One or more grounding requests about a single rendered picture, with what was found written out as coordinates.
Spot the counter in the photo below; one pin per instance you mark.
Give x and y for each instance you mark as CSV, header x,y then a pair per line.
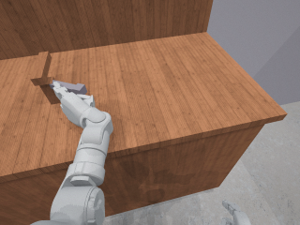
x,y
183,111

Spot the left robot hand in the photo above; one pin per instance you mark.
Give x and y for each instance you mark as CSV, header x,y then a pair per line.
x,y
73,105

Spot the left robot upper arm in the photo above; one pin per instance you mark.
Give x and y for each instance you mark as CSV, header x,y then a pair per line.
x,y
82,205

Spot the tap lever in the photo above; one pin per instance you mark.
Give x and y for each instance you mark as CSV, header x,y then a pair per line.
x,y
78,89

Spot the robot left forearm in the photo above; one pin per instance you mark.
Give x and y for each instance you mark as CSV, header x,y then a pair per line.
x,y
87,169

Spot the right robot hand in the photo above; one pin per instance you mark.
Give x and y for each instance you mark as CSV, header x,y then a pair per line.
x,y
239,217

